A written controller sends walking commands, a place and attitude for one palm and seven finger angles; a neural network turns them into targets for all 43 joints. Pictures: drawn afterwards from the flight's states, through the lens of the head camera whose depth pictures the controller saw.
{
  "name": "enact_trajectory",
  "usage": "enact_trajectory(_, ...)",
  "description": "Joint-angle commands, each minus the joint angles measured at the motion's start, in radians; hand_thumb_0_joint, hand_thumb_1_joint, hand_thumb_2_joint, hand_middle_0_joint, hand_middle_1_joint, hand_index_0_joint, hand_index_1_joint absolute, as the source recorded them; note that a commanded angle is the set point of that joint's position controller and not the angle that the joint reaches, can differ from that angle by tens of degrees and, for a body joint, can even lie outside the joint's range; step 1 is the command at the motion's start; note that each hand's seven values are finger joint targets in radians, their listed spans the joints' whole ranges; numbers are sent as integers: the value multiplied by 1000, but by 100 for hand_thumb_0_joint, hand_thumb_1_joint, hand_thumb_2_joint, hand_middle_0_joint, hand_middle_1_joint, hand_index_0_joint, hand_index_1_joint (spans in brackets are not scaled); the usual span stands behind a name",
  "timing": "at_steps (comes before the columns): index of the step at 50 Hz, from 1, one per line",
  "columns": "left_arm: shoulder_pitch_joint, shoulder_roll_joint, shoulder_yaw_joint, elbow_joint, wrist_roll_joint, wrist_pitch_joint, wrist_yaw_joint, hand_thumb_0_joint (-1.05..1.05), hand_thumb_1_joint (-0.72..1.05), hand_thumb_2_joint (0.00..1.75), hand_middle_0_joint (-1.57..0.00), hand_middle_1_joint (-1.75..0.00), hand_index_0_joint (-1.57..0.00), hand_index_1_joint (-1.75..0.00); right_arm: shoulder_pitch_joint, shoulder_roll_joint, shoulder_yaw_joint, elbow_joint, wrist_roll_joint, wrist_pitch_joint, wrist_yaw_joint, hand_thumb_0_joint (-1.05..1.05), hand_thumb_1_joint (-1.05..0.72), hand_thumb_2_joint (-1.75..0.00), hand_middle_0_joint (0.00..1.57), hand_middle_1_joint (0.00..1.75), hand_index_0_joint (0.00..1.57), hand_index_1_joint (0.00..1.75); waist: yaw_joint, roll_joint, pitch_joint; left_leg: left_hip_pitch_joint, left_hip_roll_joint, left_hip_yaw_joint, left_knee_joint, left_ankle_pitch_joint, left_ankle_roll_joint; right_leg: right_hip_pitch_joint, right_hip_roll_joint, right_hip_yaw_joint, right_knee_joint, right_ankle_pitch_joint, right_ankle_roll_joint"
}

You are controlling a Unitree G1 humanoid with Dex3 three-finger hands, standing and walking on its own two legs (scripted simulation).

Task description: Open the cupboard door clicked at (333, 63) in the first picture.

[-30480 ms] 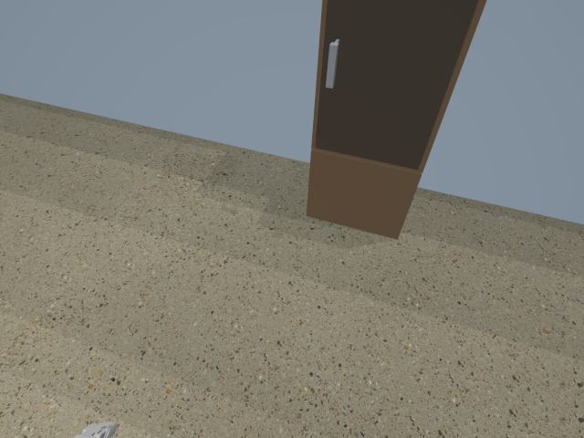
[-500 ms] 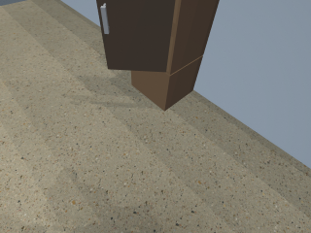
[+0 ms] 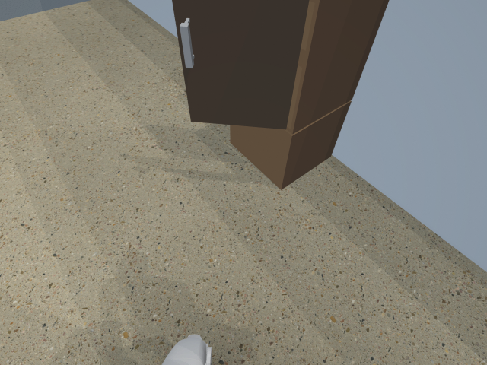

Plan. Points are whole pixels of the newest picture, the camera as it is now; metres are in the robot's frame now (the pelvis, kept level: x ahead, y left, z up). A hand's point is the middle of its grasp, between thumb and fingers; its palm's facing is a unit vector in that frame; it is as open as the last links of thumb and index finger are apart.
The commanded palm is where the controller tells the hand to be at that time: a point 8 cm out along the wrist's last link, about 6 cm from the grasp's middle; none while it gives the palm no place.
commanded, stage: take the last steps up to it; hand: left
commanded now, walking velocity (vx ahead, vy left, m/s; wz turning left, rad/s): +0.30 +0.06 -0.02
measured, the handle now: (188, 43) +1.00 +0.26 +0.00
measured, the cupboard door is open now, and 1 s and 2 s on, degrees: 46 46 46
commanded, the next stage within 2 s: come to a stop and stand still in 0.98 s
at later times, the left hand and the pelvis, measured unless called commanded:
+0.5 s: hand (141, 280) +0.29 +0.24 -0.16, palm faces -0.04 -0.98 -0.18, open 7.4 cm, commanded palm none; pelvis +0.17 +0.06 +0.00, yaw -4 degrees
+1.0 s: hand (169, 254) +0.36 +0.21 -0.19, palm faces -0.01 -0.98 -0.17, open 7.2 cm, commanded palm none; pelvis +0.33 +0.03 -0.01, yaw -3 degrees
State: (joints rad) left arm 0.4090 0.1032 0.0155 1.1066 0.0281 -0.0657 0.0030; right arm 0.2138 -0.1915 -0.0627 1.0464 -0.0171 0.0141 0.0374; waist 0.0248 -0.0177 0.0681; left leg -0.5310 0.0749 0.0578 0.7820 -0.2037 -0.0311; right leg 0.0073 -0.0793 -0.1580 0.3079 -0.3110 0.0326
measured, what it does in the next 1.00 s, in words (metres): walks ahead: left foot, then right foot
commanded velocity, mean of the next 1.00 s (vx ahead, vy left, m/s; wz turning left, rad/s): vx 0.26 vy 0.02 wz -0.03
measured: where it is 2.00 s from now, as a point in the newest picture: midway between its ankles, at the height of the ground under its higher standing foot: (244, 318)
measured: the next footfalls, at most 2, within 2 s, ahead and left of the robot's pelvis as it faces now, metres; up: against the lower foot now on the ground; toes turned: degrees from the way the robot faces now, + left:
left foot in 0.10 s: +0.18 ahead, +0.14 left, +0.00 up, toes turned +7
right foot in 0.70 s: +0.33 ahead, -0.09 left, +0.00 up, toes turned -13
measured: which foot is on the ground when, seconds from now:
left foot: up 0.00-0.08, down 0.10-0.70, up 0.72-1.00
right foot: down 0.00-0.10, up 0.12-0.68, down 0.70-1.00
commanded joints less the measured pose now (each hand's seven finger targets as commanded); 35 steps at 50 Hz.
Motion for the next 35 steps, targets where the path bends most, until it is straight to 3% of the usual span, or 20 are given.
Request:
enact_trajectory(1,63,193,48,-2,1,-11,16,0,90,90,-20,-30,-20,-30,-117,-9,9,-95,1,-50,1,0,-90,-90,20,30,20,30,22,-167,31,57,-40,61,-154,-38,28,-18,-240,113,-20,484,-128)
enact_trajectory(2,43,195,50,-5,-2,-7,16,0,90,90,-20,-30,-20,-30,-62,-20,6,-79,-2,-54,-6,0,-90,-90,20,30,20,30,-13,-162,20,157,-62,79,-210,-19,38,-61,-224,89,37,518,-117)
enact_trajectory(3,22,194,52,-8,-6,-4,16,0,90,90,-20,-30,-20,-30,39,-41,1,-45,-7,-61,-14,0,-90,-90,20,30,20,30,-65,-125,-20,321,-94,106,-279,19,48,-121,-187,51,155,562,-99)
enact_trajectory(4,30,172,46,-14,-9,-1,12,0,90,90,-20,-30,-20,-30,175,-100,-12,-4,-11,-67,-25,0,-90,-90,20,30,20,30,-117,-19,-118,552,-39,53,-298,40,72,-226,-144,27,359,482,-75)
enact_trajectory(5,64,116,40,-36,-21,3,7,0,90,90,-20,-30,-20,-30,303,-219,-44,20,-23,-75,-40,0,-90,-90,20,30,20,30,-154,242,-243,767,226,-299,-324,98,164,-458,-6,-36,639,28,-26)
enact_trajectory(6,4,106,29,-74,-20,4,8,0,90,90,-20,-30,-20,-30,371,-259,-49,29,-11,-63,-54,0,-90,-90,20,30,20,30,-168,296,-283,784,335,-458,-442,152,233,-557,36,56,878,-285,-34)
enact_trajectory(7,-50,111,37,-91,-17,8,13,0,90,90,-20,-30,-20,-30,298,-235,-45,19,-11,-57,-57,0,-90,-90,20,30,20,30,-139,211,-200,662,355,-420,-497,35,253,-601,-5,113,984,-269,-56)
enact_trajectory(8,-100,101,38,-90,-12,10,11,0,90,90,-20,-30,-20,-30,218,-183,-34,2,-9,-65,-60,0,-90,-90,20,30,20,30,-117,174,-118,530,315,-373,-527,1,224,-631,-39,131,1019,-168,-53)
enact_trajectory(10,-89,88,46,-71,-1,26,-4,0,90,90,-20,-30,-20,-30,120,-102,-7,-27,-8,-76,-60,0,-90,-90,20,30,20,30,-56,127,3,329,263,-230,-581,-33,180,-583,-75,152,980,-45,-40)
enact_trajectory(11,-62,82,46,-59,2,33,-9,0,90,90,-20,-30,-20,-30,114,-82,-1,-23,-7,-84,-62,0,-90,-90,20,30,20,30,-35,119,4,295,237,-179,-595,-12,157,-551,-79,152,950,-10,-33)
enact_trajectory(13,-37,66,51,-59,3,46,-10,0,90,90,-20,-30,-20,-30,115,-53,-1,-24,-7,-93,-63,0,-90,-90,20,30,20,30,-12,133,-2,292,208,-103,-619,31,158,-556,-64,143,906,49,-24)
enact_trajectory(19,-151,100,59,-121,1,60,-18,0,90,90,-20,-30,-20,-30,155,-61,4,-16,-3,-101,-64,0,-90,-90,20,30,20,30,-9,80,6,408,209,-62,-650,139,184,-663,-65,160,755,171,-5)
enact_trajectory(23,-277,106,46,-168,1,55,-23,0,90,90,-20,-30,-20,-30,224,-68,8,10,-8,-99,-63,0,-90,-90,20,30,20,30,-41,53,27,475,213,-46,-626,271,197,-656,-56,117,578,166,-9)
enact_trajectory(27,-371,103,34,-205,-2,47,-24,0,90,90,-20,-30,-20,-30,284,-75,10,42,-16,-89,-60,0,-90,-90,20,30,20,30,-75,95,47,504,214,-22,-581,338,193,-591,-28,75,417,119,-29)
enact_trajectory(29,-382,108,32,-212,-4,42,-24,0,90,90,-20,-30,-20,-30,298,-78,10,55,-18,-84,-61,0,-90,-90,20,30,20,30,-78,103,44,510,214,-18,-548,344,186,-535,-10,56,358,81,-40)
enact_trajectory(31,-347,118,36,-203,-3,35,-23,0,90,90,-20,-30,-20,-30,299,-81,11,65,-19,-79,-61,0,-90,-90,20,30,20,30,-60,103,30,488,202,-4,-476,356,170,-425,15,35,286,66,-53)
enact_trajectory(32,-270,126,41,-178,-2,28,-23,0,90,90,-20,-30,-20,-30,294,-78,14,69,-16,-78,-62,0,-90,-90,20,30,20,30,-24,77,-15,474,170,22,-386,401,150,-307,44,14,220,107,-63)
enact_trajectory(33,-149,156,52,-135,-1,17,-19,0,90,90,-20,-30,-20,-30,277,-73,14,68,-5,-81,-60,0,-90,-90,20,30,20,30,30,38,-85,390,128,48,-233,432,119,-90,37,41,183,176,-86)
enact_trajectory(34,20,235,75,-86,2,4,-8,0,90,90,-20,-30,-20,-30,250,-50,14,43,9,-87,-53,0,-90,-90,20,30,20,30,96,-103,-198,169,45,111,-4,243,73,193,-145,261,176,302,-153)
enact_trajectory(35,114,318,91,-53,-9,2,-1,0,90,90,-20,-30,-20,-30,256,-23,18,18,16,-87,-53,0,-90,-90,20,30,20,30,96,-267,-259,-49,-77,123,307,-398,26,348,-384,555,79,509,-276)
